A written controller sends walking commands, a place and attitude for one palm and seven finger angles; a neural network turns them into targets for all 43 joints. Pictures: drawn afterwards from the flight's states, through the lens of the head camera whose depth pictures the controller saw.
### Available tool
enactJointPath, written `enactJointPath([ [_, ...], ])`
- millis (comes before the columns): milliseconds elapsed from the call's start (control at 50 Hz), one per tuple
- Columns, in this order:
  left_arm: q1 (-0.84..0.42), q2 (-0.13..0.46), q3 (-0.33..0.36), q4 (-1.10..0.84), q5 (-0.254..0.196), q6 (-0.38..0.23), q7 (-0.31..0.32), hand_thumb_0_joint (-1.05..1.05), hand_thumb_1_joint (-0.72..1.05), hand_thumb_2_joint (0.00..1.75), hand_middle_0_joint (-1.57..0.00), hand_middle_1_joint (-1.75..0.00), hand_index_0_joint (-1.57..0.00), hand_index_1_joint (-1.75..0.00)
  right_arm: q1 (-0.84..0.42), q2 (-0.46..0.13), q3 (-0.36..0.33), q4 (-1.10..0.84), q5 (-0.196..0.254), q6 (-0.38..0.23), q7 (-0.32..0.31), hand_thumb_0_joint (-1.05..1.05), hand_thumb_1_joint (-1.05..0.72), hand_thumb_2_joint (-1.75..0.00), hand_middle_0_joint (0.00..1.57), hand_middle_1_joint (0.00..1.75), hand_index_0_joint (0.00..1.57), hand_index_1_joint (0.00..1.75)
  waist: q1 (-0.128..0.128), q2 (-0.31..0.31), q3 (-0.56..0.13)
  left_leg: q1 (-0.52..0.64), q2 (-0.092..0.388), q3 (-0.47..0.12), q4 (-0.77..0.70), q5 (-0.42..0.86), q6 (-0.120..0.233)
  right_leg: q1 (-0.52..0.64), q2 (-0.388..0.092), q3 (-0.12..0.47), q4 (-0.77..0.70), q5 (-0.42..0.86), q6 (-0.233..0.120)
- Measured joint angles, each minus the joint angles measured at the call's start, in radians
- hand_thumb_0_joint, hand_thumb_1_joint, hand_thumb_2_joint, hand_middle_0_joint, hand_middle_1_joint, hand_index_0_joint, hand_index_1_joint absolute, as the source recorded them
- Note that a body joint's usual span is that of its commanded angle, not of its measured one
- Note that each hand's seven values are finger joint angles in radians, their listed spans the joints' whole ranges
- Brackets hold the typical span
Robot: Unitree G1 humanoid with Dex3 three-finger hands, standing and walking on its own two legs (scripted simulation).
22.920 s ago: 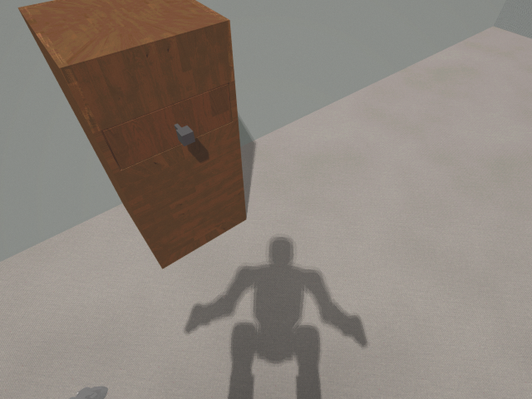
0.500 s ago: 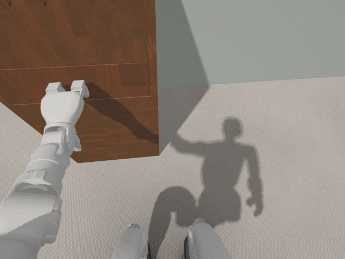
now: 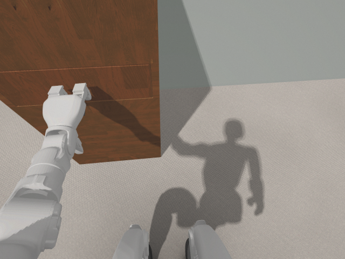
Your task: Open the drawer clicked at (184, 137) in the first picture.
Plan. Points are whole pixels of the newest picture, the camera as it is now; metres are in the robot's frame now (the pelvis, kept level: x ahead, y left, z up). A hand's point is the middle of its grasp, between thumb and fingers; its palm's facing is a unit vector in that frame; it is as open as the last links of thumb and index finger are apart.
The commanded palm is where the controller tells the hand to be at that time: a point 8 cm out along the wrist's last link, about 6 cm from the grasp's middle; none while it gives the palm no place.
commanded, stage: close the thumb around the handle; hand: left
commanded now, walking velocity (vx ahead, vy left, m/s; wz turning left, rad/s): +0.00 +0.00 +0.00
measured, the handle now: (76, 99) +0.51 +0.24 -0.02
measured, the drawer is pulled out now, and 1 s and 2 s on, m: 0.00 0.01 0.13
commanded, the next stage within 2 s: pull the drawer open in 0.64 s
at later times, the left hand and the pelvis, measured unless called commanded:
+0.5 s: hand (74, 121) +0.45 +0.24 -0.04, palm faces -0.05 -0.04 -1.00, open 7.3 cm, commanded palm +0.44 +0.23 +0.02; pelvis +0.00 +0.00 +0.00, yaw +0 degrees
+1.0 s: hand (75, 126) +0.44 +0.23 -0.04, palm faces -0.06 -0.06 -1.00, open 7.4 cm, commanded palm +0.41 +0.23 +0.02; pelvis +0.01 +0.00 +0.01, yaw -1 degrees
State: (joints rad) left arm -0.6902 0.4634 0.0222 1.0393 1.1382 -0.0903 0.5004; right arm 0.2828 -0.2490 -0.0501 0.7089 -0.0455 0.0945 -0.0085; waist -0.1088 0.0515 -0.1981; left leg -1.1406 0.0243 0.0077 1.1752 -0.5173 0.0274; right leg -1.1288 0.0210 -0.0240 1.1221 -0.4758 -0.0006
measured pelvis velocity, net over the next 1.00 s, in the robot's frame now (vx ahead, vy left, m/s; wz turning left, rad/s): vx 0.01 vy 0.00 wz -0.01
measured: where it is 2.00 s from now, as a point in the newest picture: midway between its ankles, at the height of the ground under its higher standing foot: outside the picture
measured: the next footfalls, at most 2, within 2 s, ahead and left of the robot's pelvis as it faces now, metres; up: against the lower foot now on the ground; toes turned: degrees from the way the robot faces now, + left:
none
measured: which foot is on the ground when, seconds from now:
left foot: down 0.00-1.00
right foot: down 0.00-1.00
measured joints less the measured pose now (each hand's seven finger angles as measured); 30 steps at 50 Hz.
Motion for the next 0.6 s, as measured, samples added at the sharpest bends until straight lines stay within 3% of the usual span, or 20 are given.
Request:
enactJointPath([
  [160,0.003,-0.003,-0.002,0.000,-0.002,0.008,-0.006,0.00,-0.28,0.39,-0.33,-1.22,-0.31,-1.22,0.000,0.001,0.001,-0.004,0.001,0.003,0.000,0.00,-0.90,-0.90,0.20,0.30,0.21,0.30,-0.001,0.000,0.001,0.011,0.000,0.002,-0.008,0.002,0.001,0.010,0.000,0.002,-0.009,0.003,0.001],
  [460,0.008,-0.009,-0.005,-0.003,-0.004,0.010,0.003,0.00,0.48,0.72,-0.39,-1.31,-0.34,-1.28,0.008,0.001,-0.003,0.002,0.000,0.006,0.003,0.00,-0.90,-0.90,0.20,0.30,0.21,0.30,0.003,0.003,-0.001,0.014,-0.001,0.003,-0.008,0.000,0.002,0.014,0.000,0.003,-0.009,0.001,0.003],
  [600,0.012,-0.013,-0.002,-0.001,-0.003,0.002,0.011,0.01,0.53,0.72,-0.41,-1.34,-0.26,-1.32,0.007,0.003,-0.002,0.006,-0.001,0.006,0.004,0.00,-0.90,-0.90,0.20,0.30,0.21,0.30,0.004,0.001,0.000,0.011,-0.001,-0.001,-0.007,0.001,0.001,0.013,-0.001,0.000,-0.010,0.001,0.002],
])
